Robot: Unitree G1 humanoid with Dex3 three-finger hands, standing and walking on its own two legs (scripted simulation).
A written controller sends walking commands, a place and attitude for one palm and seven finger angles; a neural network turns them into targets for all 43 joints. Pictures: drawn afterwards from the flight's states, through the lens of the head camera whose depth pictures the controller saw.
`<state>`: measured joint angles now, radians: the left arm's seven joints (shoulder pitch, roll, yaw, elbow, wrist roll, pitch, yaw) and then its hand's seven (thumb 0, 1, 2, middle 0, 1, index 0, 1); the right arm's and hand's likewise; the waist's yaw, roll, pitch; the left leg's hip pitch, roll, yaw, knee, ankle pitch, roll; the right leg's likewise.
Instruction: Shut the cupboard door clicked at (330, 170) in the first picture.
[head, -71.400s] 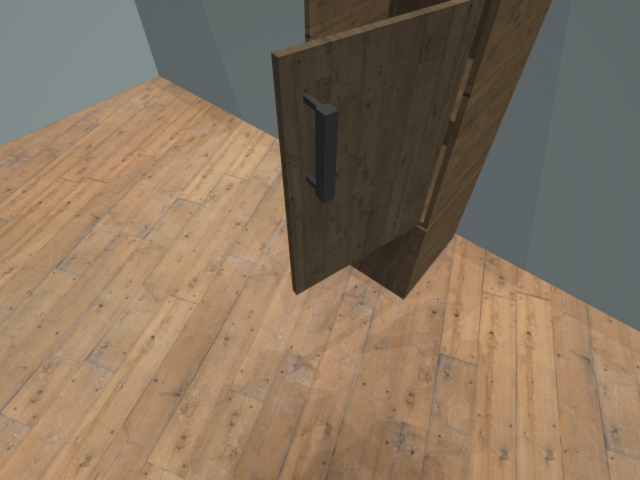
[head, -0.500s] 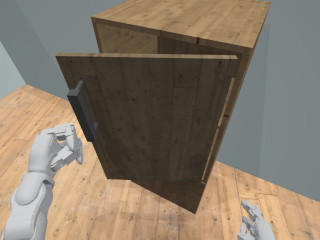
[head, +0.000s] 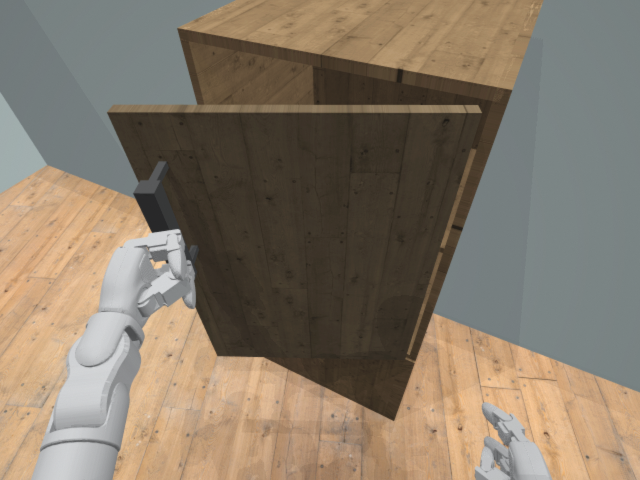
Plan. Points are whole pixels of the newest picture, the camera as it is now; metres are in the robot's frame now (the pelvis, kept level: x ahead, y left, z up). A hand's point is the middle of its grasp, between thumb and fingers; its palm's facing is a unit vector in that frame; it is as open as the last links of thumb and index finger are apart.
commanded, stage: bring the fist close to the handle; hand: left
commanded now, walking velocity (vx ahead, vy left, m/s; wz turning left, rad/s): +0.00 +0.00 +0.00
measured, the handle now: (174, 226) +0.41 +0.22 +0.11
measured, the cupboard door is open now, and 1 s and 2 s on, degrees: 25 18 4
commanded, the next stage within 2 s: push the door shut along its arc in 0.36 s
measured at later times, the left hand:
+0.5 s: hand (179, 272) +0.32 +0.19 +0.12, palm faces +0.04 -1.00 -0.04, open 3.1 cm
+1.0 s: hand (190, 241) +0.37 +0.19 +0.12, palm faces -0.08 -1.00 -0.06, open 3.2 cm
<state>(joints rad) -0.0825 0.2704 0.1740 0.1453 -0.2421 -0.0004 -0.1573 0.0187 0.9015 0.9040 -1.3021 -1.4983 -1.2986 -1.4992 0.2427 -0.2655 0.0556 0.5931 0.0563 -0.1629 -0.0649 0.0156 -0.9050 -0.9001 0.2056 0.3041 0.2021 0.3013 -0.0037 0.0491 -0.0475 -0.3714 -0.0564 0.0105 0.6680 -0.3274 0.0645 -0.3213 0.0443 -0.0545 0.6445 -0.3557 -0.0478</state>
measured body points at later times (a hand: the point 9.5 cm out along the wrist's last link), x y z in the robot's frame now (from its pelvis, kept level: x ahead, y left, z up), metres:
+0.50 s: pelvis +0.00 +0.00 +0.00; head +0.00 -0.01 +0.45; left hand +0.31 +0.24 +0.12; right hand +0.17 -0.23 -0.08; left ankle +0.01 +0.08 -0.72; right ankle -0.01 -0.09 -0.72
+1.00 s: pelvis -0.01 +0.00 +0.00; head +0.01 +0.00 +0.45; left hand +0.37 +0.24 +0.12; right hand +0.13 -0.25 -0.10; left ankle +0.01 +0.08 -0.72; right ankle -0.01 -0.09 -0.72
